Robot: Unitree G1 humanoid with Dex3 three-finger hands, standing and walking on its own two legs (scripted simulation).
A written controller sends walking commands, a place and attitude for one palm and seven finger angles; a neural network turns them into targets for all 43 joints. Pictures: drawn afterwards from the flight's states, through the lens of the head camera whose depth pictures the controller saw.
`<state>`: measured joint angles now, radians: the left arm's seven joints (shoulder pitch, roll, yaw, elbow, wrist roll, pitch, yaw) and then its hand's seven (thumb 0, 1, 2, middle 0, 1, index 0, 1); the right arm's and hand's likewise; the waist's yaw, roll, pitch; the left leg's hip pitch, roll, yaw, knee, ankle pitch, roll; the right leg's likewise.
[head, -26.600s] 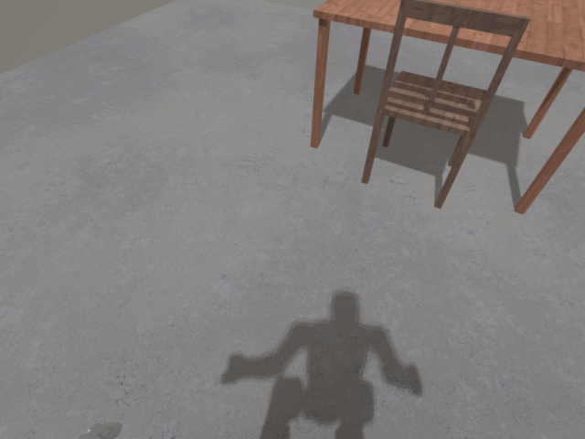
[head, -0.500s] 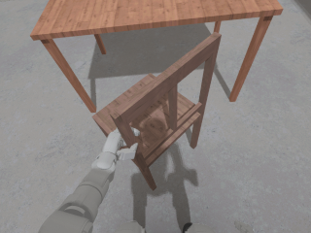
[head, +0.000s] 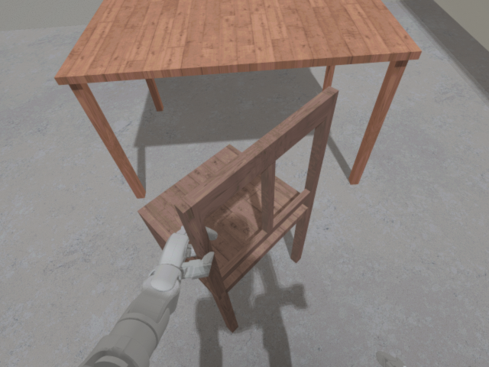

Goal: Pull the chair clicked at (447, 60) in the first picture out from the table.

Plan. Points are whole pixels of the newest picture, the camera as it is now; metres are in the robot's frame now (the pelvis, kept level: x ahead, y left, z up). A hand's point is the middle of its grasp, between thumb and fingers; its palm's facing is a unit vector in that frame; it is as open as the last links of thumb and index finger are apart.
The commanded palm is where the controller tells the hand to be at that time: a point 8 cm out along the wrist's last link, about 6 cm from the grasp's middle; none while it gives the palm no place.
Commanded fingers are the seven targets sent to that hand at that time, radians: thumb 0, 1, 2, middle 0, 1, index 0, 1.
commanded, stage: stop walking, hand still on the chair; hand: left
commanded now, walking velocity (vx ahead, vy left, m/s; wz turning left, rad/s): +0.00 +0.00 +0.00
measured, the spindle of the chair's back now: (267, 199) +0.48 -0.04 -0.11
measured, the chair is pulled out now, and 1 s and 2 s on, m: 0.42 0.43 0.43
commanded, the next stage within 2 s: open the thumb and straighten the fingers in 0.40 s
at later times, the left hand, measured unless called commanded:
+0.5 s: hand (202, 264) +0.30 +0.09 -0.06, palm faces -0.19 -0.96 -0.22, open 6.3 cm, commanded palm +0.29 +0.15 -0.04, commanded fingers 0.00 0.78 0.84 -0.50 -1.45 -0.50 -1.45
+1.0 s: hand (194, 261) +0.31 +0.11 -0.06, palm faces -0.22 -0.96 -0.20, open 14.3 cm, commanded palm +0.30 +0.17 -0.04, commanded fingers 0.00 -0.55 0.20 -0.10 -0.29 -0.10 -0.29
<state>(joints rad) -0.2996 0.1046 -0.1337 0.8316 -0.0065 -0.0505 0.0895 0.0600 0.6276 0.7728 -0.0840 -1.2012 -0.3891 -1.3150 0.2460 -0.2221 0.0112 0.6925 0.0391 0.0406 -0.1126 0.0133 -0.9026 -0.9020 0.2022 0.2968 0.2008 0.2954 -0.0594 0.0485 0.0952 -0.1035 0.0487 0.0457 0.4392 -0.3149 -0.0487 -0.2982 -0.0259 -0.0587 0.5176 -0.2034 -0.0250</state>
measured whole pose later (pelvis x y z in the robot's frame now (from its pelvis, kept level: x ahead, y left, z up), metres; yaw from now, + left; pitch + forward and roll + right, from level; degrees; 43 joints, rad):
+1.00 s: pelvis +0.00 +0.03 -0.02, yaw +2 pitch +9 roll +1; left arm -0.22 0.13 -0.14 0.57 0.00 0.07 0.02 0.00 -0.44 0.25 -0.29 -0.92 -0.32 -0.93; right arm 0.27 -0.27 -0.01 0.62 0.04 0.00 -0.01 0.01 -0.90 -0.90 0.20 0.30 0.20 0.30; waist -0.07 0.04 -0.06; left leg -0.43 0.01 0.03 0.69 -0.42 -0.01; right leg -0.59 -0.08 -0.06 0.71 -0.28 0.01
